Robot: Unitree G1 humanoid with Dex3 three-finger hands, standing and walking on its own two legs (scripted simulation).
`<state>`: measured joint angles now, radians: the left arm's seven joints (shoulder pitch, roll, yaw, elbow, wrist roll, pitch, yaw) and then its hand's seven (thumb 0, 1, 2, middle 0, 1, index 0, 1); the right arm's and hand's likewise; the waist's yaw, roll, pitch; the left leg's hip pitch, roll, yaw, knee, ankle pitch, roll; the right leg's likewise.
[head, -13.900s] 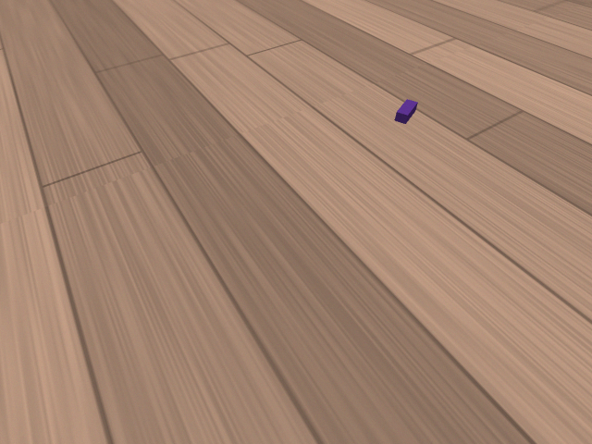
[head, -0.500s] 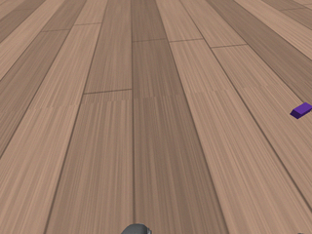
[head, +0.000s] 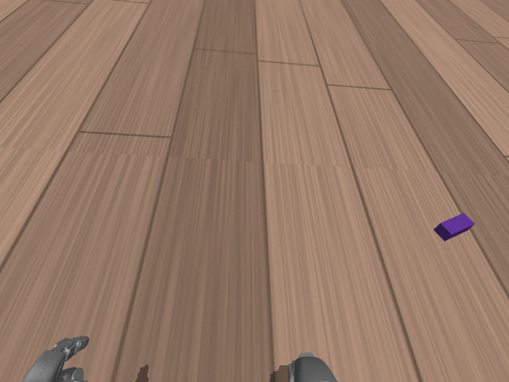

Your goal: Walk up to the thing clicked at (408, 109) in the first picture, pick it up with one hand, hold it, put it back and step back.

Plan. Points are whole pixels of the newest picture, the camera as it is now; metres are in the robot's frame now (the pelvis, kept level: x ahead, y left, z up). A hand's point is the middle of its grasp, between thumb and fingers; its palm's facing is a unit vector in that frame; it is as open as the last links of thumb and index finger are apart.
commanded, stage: walk up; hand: left
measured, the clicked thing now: (454, 226) +0.91 -1.08 -0.71
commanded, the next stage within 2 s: none
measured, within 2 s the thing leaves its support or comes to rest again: neither
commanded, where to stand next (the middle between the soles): +0.64 -1.46 m, yaw +24 degrees
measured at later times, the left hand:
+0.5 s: hand (217, 380) +0.16 +0.06 -0.15, palm faces +0.12 -0.93 -0.34, open 7.4 cm
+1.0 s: hand (336, 303) +0.29 -0.17 -0.13, palm faces +0.24 -0.91 -0.35, open 7.4 cm
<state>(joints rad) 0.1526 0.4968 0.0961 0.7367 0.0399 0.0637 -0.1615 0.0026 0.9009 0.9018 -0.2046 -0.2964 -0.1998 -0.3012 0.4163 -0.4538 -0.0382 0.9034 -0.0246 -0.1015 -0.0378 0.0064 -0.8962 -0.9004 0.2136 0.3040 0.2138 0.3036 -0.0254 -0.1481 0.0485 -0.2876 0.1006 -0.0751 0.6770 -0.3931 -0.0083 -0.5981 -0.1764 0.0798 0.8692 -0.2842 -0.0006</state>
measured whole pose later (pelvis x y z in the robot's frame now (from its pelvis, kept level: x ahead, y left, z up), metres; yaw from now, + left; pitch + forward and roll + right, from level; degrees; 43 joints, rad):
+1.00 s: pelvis +0.30 -0.46 +0.01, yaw +16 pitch -1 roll -1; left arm 0.27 0.44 0.07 0.75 0.05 0.08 -0.09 0.00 0.90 0.90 -0.21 -0.30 -0.20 -0.30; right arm 0.33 -0.46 -0.04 0.95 0.01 -0.09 -0.09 0.01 -0.90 -0.90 0.21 0.30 0.21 0.30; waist 0.06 -0.04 0.05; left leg -0.48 0.00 0.12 0.87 -0.39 0.07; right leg -0.35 0.00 -0.11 0.69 -0.33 -0.08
